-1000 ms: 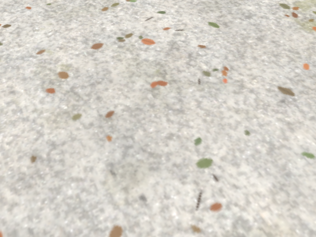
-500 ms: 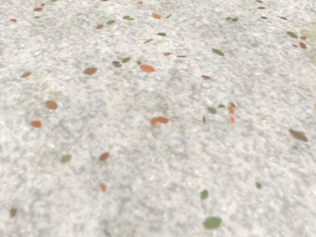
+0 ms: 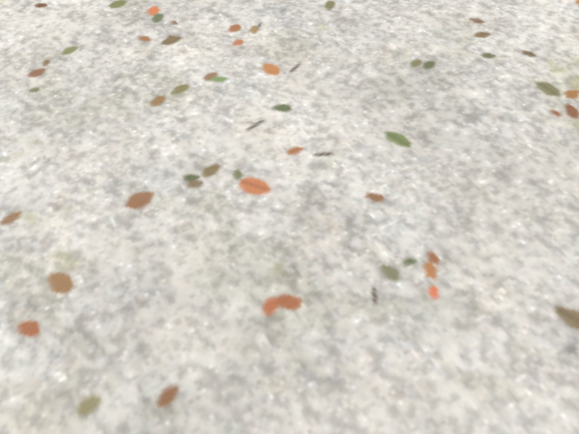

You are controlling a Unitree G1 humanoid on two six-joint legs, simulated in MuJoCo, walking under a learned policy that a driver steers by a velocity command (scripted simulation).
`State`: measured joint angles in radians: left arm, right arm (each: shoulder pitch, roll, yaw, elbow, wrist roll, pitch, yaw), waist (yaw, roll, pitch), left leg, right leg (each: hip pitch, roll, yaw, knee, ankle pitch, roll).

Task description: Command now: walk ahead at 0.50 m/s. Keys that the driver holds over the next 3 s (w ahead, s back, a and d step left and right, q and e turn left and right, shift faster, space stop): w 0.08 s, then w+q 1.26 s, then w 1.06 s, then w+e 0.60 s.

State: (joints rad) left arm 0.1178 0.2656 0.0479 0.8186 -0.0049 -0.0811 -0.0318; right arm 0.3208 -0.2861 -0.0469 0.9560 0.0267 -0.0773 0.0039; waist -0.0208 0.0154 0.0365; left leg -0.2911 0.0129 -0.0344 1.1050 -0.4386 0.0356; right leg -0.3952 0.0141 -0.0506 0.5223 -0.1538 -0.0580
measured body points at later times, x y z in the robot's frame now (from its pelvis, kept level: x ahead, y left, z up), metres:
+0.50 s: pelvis +0.28 +0.06 -0.01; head +0.32 +0.08 +0.44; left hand +0.27 +0.34 -0.15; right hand +0.50 -0.17 -0.11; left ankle +0.37 +0.15 -0.73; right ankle +0.11 -0.10 -0.66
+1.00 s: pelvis +0.58 +0.09 +0.00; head +0.61 +0.10 +0.45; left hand +0.65 +0.41 -0.09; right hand +0.75 -0.15 -0.13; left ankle +0.40 +0.15 -0.66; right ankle +0.70 +0.03 -0.73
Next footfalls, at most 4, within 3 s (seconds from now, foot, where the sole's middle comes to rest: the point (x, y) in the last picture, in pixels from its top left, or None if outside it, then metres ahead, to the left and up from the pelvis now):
0.44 left None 0.41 0.16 -0.77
0.92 right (287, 323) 0.74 0.04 -0.77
1.44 left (140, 301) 0.82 0.42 -0.77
1.96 right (139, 191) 1.20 0.49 -0.77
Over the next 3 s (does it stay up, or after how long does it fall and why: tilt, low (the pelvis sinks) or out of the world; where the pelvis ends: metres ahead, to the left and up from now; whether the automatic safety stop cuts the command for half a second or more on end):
stays up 1.41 0.84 -0.01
